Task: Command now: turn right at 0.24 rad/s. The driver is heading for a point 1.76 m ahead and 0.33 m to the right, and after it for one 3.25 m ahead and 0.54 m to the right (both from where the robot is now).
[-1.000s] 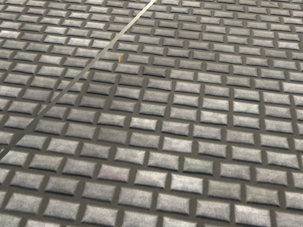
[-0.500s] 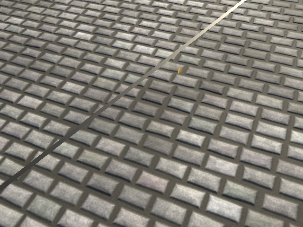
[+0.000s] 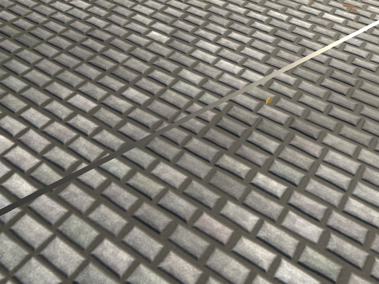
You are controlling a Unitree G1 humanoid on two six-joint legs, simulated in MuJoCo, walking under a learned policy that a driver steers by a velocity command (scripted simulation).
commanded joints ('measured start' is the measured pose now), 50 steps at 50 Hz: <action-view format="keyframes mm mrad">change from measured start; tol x32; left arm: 1 -90 120 42 -108 -8 0 11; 50 -26 152 32 -182 14 -136 -17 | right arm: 1 25 -196 -67 -52 4 -25 -19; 38 -264 -152 -48 -15 48 -155 76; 45 287 -377 -114 97 39 -141 63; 50 127 -203 -62 42 21 -114 38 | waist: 1 -84 263 0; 17 49 -255 -103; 39 53 -99 90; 45 -116 350 -339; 50 -85 68 -43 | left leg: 1 76 297 -246 -185 234 192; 13 96 325 -36 -58 481 178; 16 -374 118 161 462 -340 -27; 18 -650 38 -111 695 -315 -17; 40 -393 30 -5 -7 189 32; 43 36 -36 38 -39 225 117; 45 612 356 -721 -134 -13 359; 50 212 203 -451 -287 151 266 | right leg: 1 -197 20 5 215 -172 7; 5 -300 -14 82 556 -276 43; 14 40 52 -86 -19 42 -36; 17 290 -336 753 -337 -207 -388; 38 306 -193 297 -393 131 -236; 43 295 -117 126 -13 838 -150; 45 -322 128 68 635 -135 -13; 50 -428 -38 126 595 14 -19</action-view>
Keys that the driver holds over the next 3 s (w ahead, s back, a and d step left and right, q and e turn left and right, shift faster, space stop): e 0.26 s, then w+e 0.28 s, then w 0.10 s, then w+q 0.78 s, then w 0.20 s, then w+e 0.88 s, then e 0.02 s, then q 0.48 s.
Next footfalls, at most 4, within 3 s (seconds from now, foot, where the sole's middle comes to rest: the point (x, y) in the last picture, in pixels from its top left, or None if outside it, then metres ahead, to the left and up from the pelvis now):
0.30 right None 0.01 -0.14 -0.77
0.88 left None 0.35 -0.02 -0.77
1.34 right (276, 260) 0.62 -0.28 -0.77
1.82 left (202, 199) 0.86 0.00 -0.77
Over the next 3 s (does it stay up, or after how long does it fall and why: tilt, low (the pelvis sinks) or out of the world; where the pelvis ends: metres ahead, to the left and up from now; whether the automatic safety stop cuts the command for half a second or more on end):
stays up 1.24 -0.23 0.00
